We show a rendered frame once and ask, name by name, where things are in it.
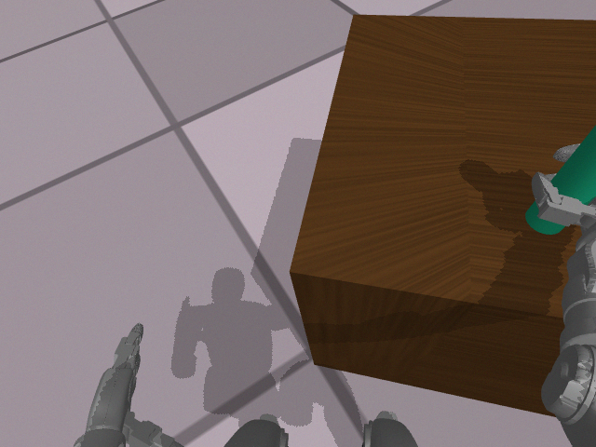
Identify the left robot arm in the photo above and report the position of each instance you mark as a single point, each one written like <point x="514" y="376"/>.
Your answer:
<point x="102" y="438"/>

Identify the right robot hand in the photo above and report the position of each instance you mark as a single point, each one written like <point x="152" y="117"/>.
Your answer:
<point x="561" y="209"/>

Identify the can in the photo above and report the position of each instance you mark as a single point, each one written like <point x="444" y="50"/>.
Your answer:
<point x="576" y="179"/>

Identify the left robot hand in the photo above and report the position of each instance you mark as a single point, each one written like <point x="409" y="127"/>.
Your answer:
<point x="110" y="408"/>

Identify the right robot arm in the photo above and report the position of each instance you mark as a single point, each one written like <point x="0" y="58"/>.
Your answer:
<point x="569" y="390"/>

